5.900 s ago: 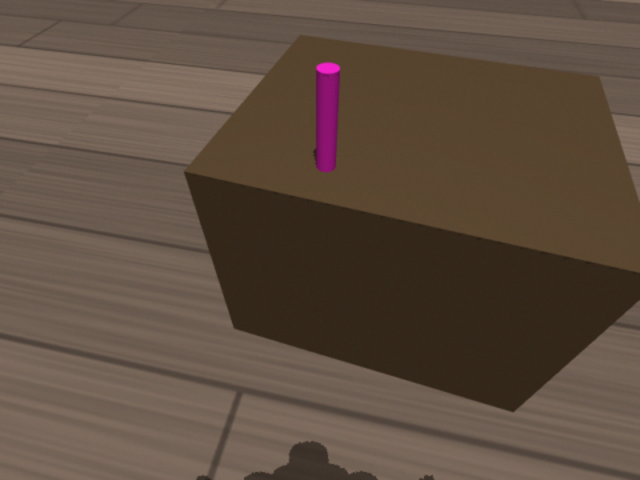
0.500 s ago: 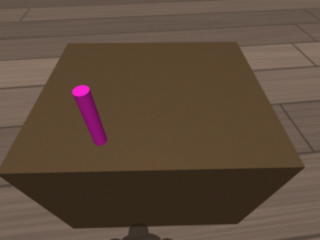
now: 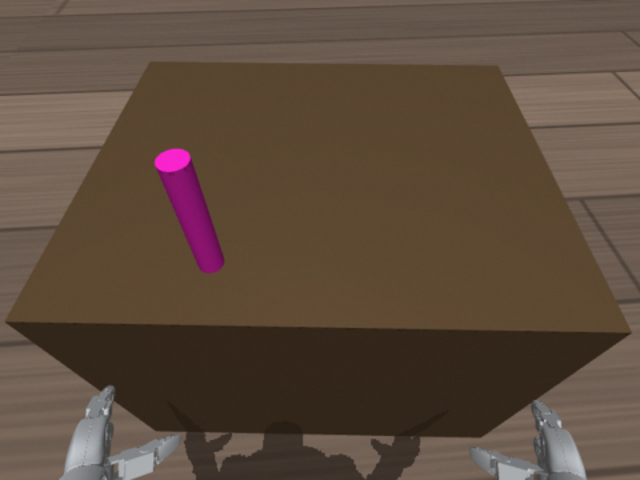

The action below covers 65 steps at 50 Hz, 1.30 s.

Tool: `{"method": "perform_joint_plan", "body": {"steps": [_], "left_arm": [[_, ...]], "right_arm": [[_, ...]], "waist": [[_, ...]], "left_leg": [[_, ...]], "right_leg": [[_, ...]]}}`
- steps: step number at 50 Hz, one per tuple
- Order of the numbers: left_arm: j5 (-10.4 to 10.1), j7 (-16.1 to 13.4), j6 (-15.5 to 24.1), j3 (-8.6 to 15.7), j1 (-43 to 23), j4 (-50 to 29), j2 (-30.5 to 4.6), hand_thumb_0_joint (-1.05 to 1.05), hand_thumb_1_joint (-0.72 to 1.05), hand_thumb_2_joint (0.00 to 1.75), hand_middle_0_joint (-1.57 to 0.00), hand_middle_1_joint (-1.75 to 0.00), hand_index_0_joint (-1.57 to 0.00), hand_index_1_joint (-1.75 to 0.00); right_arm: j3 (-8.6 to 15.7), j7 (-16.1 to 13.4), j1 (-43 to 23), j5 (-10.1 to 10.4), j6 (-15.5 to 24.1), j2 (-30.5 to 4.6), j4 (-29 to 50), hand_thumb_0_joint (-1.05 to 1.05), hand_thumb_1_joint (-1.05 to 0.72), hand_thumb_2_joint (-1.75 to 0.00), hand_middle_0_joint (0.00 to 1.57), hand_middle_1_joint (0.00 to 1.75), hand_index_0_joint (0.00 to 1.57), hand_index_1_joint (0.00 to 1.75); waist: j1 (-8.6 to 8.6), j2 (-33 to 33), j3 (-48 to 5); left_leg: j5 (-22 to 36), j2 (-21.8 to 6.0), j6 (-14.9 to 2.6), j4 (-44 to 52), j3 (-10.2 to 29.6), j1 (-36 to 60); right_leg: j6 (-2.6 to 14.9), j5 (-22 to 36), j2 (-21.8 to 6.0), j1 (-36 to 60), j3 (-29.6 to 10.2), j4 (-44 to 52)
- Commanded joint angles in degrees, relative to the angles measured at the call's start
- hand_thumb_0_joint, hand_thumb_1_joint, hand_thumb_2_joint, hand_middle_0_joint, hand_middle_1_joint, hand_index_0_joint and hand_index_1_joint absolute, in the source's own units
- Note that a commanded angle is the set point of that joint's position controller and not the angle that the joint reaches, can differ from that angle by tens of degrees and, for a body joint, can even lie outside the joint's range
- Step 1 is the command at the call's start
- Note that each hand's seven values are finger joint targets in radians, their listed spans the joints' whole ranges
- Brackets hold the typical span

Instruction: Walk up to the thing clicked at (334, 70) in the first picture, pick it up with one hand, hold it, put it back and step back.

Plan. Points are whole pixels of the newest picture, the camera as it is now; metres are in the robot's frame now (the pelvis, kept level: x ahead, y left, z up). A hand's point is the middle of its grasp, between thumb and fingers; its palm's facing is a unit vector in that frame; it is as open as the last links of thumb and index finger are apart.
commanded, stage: rise first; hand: left
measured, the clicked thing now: (194, 219) +0.45 +0.20 +0.04
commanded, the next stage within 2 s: go down in 1.34 s
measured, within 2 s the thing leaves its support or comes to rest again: neither
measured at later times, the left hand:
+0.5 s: hand (98, 422) +0.19 +0.26 +0.00, palm faces +0.30 -0.89 -0.34, open 17.4 cm
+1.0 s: hand (69, 425) +0.17 +0.26 +0.06, palm faces +0.34 -0.86 -0.38, open 17.6 cm
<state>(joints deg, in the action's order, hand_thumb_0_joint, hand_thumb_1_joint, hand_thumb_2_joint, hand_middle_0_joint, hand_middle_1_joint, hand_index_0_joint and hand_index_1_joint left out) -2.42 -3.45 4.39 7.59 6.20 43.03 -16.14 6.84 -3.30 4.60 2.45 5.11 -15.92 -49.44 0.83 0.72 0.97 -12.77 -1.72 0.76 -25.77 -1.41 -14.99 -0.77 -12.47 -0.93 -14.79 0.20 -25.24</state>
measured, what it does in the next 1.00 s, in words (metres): stands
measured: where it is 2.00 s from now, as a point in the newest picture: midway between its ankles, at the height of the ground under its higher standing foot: outside the picture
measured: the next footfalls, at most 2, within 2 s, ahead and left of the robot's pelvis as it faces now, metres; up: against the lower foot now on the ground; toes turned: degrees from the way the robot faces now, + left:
none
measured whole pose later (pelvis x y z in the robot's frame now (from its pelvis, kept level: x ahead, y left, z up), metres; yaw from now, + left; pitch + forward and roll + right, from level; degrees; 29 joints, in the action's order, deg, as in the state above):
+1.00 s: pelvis -0.01 -0.01 +0.00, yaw +2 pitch -5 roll +0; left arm -2.5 -2.3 11.3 13.5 25.0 -0.6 -17.5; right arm 7.3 -3.3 12.7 0.8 6.7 -13.2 -39.3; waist 2.7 2.7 3.3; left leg -11.0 -1.3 1.1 -22.0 0.2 -6.1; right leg -0.4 -11.9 -1.3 -5.7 1.9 -22.6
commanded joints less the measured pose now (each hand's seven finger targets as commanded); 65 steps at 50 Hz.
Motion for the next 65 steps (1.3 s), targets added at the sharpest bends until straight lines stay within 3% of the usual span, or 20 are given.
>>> {"method": "perform_joint_plan", "body": {"steps": [1,3,5,6,10,14,20,22,23,26,36,44,46,47,49,52,53,55,57,65], "left_arm": [[0.0,-0.9,1.3,3.8,-0.4,-15.9,-10.5,0.00,-0.25,0.09,-0.05,-0.05,-0.05,-0.05],[0.0,-1.3,1.4,4.0,0.1,-18.8,-10.9,0.00,-0.37,0.08,-0.04,-0.05,-0.04,-0.05],[-0.1,-1.4,2.4,1.1,-2.3,-26.0,-8.0,0.00,-0.50,0.05,-0.05,-0.05,-0.05,-0.05],[0.1,-2.1,2.4,4.6,-0.7,-26.0,-11.8,0.00,-0.56,0.04,-0.06,-0.05,-0.05,-0.05],[0.1,-2.1,2.7,4.9,7.1,-30.9,-10.8,0.00,-0.56,0.02,-0.05,-0.05,-0.05,-0.05],[-0.2,-1.9,2.8,7.9,9.4,-35.3,-12.1,0.00,-0.54,0.02,-0.04,-0.04,-0.04,-0.04],[-0.5,-0.8,3.7,8.2,12.3,-42.8,-10.7,0.00,-0.52,0.01,-0.03,-0.03,-0.03,-0.03],[-0.5,-0.6,4.3,7.9,11.2,-47.0,-10.6,0.00,-0.53,0.02,-0.03,-0.04,-0.03,-0.04],[-0.5,-0.7,4.5,8.2,12.4,-46.5,-10.8,0.00,-0.53,0.02,-0.03,-0.04,-0.03,-0.04],[-0.5,-0.4,5.5,8.0,13.2,-49.3,-10.0,0.00,-0.54,0.02,-0.03,-0.03,-0.03,-0.04],[-0.4,0.1,8.3,11.1,15.4,-53.4,-11.6,0.00,-0.56,0.04,-0.04,-0.04,-0.03,-0.05],[-0.3,0.4,10.5,11.7,13.9,-56.2,-11.7,0.00,-0.57,0.04,-0.04,-0.04,-0.03,-0.05],[-0.3,0.3,10.9,13.0,13.2,-56.0,-13.2,0.00,-0.57,0.04,-0.04,-0.04,-0.04,-0.05],[-0.2,0.5,10.9,12.1,13.6,-54.9,-12.2,0.00,-0.58,0.05,-0.04,-0.05,-0.03,-0.06],[-0.2,0.3,11.3,13.4,13.5,-56.0,-13.2,0.00,-0.58,0.05,-0.04,-0.04,-0.03,-0.05],[-0.2,0.4,12.1,12.8,13.9,-57.0,-12.4,0.00,-0.58,0.05,-0.04,-0.05,-0.03,-0.06],[-0.4,0.5,12.3,12.9,14.2,-56.9,-12.7,0.00,-0.57,0.05,-0.04,-0.05,-0.03,-0.06],[-0.2,0.7,12.4,12.3,15.7,-56.6,-11.7,0.00,-0.58,0.06,-0.04,-0.04,-0.03,-0.06],[-0.3,0.5,13.0,13.7,15.6,-58.3,-13.1,0.00,-0.58,0.06,-0.04,-0.04,-0.03,-0.06],[-0.4,0.6,13.8,13.9,16.1,-60.4,-12.9,0.00,-0.59,0.08,-0.04,-0.04,-0.02,-0.06]], "right_arm": [[1.8,-0.7,-1.2,-0.1,0.7,-7.6,11.9,0.00,0.26,-0.10,0.05,0.05,0.05,0.05],[1.7,-1.2,-1.6,-0.3,0.9,-8.1,15.0,0.00,0.36,-0.07,0.05,0.05,0.05,0.05],[-1.3,-1.2,-2.8,0.0,1.7,-4.4,18.7,0.00,0.42,-0.06,0.05,0.05,0.05,0.05],[1.2,-1.8,0.1,-0.5,1.7,-7.7,18.1,0.00,0.45,-0.05,0.05,0.05,0.05,0.05],[0.4,-1.6,6.4,-0.6,2.3,-6.4,20.9,0.00,0.50,-0.04,0.05,0.05,0.05,0.05],[2.2,-1.6,5.3,-0.7,2.2,-7.7,24.2,0.00,0.53,-0.03,0.05,0.05,0.05,0.05],[3.3,-0.6,7.4,-0.7,2.1,-6.6,24.2,0.00,0.56,-0.02,0.05,0.05,0.05,0.05],[0.0,0.0,4.8,-0.7,2.4,-3.2,25.1,0.00,0.55,-0.02,0.05,0.05,0.05,0.05],[2.2,-0.1,4.2,-0.8,2.3,-5.3,23.9,0.00,0.56,-0.02,0.05,0.05,0.05,0.05],[1.2,0.1,5.1,-1.1,2.5,-4.1,22.1,0.00,0.55,-0.02,0.05,0.05,0.05,0.05],[4.4,-0.3,3.6,-1.5,3.6,-6.9,20.4,0.00,0.53,-0.03,0.05,0.05,0.05,0.05],[1.8,0.0,1.8,-1.4,4.3,-3.5,19.6,0.00,0.54,-0.03,0.05,0.05,0.05,0.05],[3.8,-0.6,3.0,-1.6,4.5,-6.2,19.6,0.00,0.53,-0.04,0.05,0.05,0.05,0.05],[2.3,-0.3,4.8,-1.6,4.3,-3.7,16.2,0.00,0.53,-0.04,0.05,0.05,0.05,0.05],[5.0,-0.7,2.2,-1.9,4.9,-7.6,19.0,0.00,0.53,-0.04,0.05,0.05,0.05,0.05],[2.4,-0.1,1.4,-1.4,5.1,-4.3,19.1,0.00,0.54,-0.04,0.05,0.05,0.05,0.05],[4.2,-0.3,1.4,-1.5,5.1,-6.4,18.7,0.00,0.54,-0.04,0.05,0.05,0.05,0.05],[2.8,0.0,3.1,-1.5,5.1,-4.1,16.4,0.00,0.54,-0.04,0.05,0.05,0.05,0.05],[4.3,-0.1,1.8,-1.6,5.5,-6.5,18.8,0.00,0.54,-0.04,0.05,0.05,0.05,0.05],[3.9,0.0,2.3,-1.3,5.5,-5.7,19.2,0.00,0.54,-0.05,0.05,0.05,0.05,0.05]], "waist": [[0.33,-0.1,-11.3],[-0.04,-1.0,-9.4],[0.19,-0.1,-8.2],[-0.06,0.2,-8.1],[0.08,0.6,-5.3],[0.74,-0.3,-4.5],[0.81,1.1,-3.0],[1.70,2.8,-3.0],[1.31,2.0,-2.4],[1.42,2.1,-1.7],[1.53,1.2,-0.3],[2.13,0.2,-0.9],[0.97,-1.0,-0.8],[1.18,0.6,0.2],[1.27,-0.6,-1.4],[2.29,0.6,-0.4],[1.63,0.9,0.0],[2.26,1.2,-0.5],[1.99,0.3,-1.4],[2.07,0.5,-1.2]], "left_leg": [[14.8,1.8,-0.77,3.4,-1.6,5.9],[11.7,1.7,-1.12,4.3,-1.5,6.0],[8.8,1.5,-1.16,5.2,-1.4,6.2],[8.8,1.4,-1.09,5.3,-1.3,6.4],[9.6,1.7,-1.08,5.6,-1.7,7.2],[10.8,1.7,-1.12,5.9,-1.6,7.6],[12.3,1.6,-1.00,6.2,-1.6,8.4],[11.8,1.6,-1.00,6.5,-1.6,8.2],[11.3,1.5,-1.06,6.6,-1.5,8.1],[8.2,1.5,-1.20,7.1,-1.5,8.3],[4.8,1.8,-1.34,7.7,-1.4,8.0],[4.2,2.3,-1.76,7.6,-1.4,8.3],[3.3,2.4,-1.99,7.5,-1.3,8.9],[3.0,2.6,-1.94,7.8,-1.5,8.9],[3.6,2.5,-1.92,7.5,-1.1,9.1],[2.4,2.3,-1.77,8.4,-0.8,8.0],[1.8,2.6,-1.78,8.3,-1.2,8.3],[2.9,2.4,-1.76,8.2,-1.1,8.2],[3.9,2.3,-1.69,7.9,-0.8,8.2],[5.5,2.4,-1.75,7.8,-1.0,8.7]], "right_leg": [[0.84,13.9,0.6,5.6,2.0,3.2],[0.89,10.8,0.5,5.5,2.0,4.4],[1.10,7.9,0.7,5.5,2.2,4.7],[1.12,7.9,0.8,5.6,2.2,4.9],[1.23,8.7,0.7,6.7,2.6,5.3],[1.25,9.6,0.6,7.7,2.8,5.8],[1.22,11.3,0.6,8.5,3.2,5.8],[1.32,10.5,0.5,9.1,3.2,6.0],[1.35,9.8,0.6,8.7,3.2,6.1],[1.43,6.8,0.7,8.6,3.3,6.7],[1.36,3.1,0.7,7.5,3.3,7.3],[0.98,2.4,-0.1,7.7,3.1,8.1],[0.72,1.8,-0.1,6.8,2.9,8.5],[0.73,1.6,-0.4,6.2,2.7,8.7],[0.71,2.2,-0.2,7.1,2.9,8.4],[1.13,0.8,0.2,7.6,3.5,8.2],[0.99,0.1,-0.1,6.9,3.2,8.6],[1.05,1.3,0.1,7.4,3.4,8.1],[1.01,2.3,0.3,7.9,3.6,7.8],[0.99,3.8,0.1,8.2,3.5,7.6]]}}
